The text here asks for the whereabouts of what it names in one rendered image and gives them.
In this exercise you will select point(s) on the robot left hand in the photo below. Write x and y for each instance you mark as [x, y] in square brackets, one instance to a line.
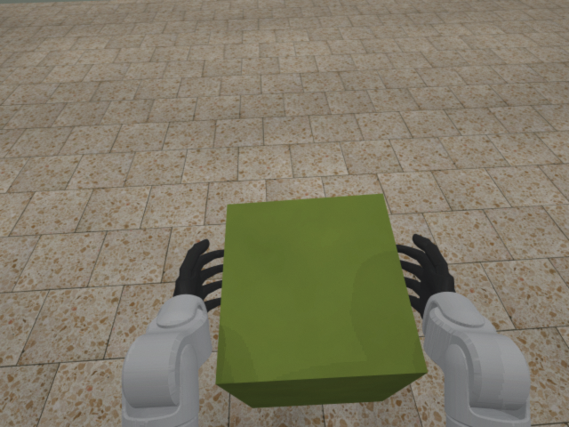
[192, 277]

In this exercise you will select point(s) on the right robot forearm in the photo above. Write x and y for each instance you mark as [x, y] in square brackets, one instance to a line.
[487, 379]

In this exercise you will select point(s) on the robot right hand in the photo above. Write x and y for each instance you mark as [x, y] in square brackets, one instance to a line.
[433, 272]

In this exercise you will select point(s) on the left robot forearm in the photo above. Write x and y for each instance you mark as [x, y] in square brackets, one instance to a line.
[160, 370]

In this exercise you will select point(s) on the carton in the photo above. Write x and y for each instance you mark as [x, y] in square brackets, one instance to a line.
[314, 308]

